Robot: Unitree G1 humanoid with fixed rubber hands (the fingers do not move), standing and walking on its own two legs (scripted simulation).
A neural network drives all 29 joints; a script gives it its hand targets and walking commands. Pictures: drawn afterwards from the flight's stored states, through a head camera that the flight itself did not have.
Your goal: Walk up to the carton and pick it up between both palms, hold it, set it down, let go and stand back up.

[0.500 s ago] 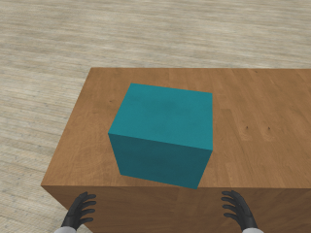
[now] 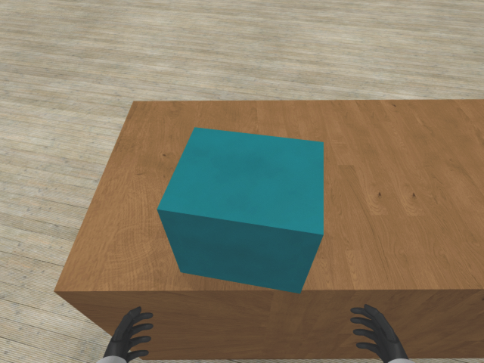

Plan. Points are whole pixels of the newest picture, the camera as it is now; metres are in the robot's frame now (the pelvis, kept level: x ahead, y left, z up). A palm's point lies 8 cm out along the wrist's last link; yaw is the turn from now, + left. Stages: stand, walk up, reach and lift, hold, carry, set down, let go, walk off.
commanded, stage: let go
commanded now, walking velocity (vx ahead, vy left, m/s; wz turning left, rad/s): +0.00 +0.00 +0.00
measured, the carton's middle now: (247, 211) +0.38 +0.01 +0.01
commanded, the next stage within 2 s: stand in 0.34 s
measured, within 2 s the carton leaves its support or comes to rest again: neither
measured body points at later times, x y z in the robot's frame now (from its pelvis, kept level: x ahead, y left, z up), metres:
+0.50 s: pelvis -0.01 +0.00 +0.00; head -0.01 -0.01 +0.45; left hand +0.12 +0.24 -0.11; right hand +0.11 -0.24 -0.13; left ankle -0.04 +0.13 -0.74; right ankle +0.01 -0.10 -0.74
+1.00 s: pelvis -0.01 +0.01 +0.00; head -0.01 +0.00 +0.45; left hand +0.00 +0.23 -0.15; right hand -0.03 -0.21 -0.17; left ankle -0.04 +0.13 -0.74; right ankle +0.01 -0.10 -0.74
